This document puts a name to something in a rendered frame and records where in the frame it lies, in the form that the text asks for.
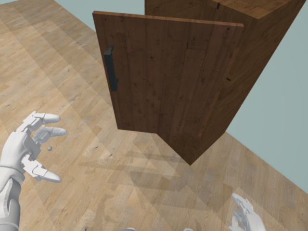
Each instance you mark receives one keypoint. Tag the left robot forearm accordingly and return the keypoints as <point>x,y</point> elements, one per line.
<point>11,180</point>

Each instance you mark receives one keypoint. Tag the robot left hand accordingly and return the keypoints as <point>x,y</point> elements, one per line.
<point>19,144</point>

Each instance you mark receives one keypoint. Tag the cupboard door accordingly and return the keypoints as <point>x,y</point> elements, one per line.
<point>169,69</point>

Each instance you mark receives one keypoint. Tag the robot right hand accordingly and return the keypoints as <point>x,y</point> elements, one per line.
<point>247,217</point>

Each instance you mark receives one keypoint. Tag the handle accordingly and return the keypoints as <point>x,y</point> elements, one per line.
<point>110,68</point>

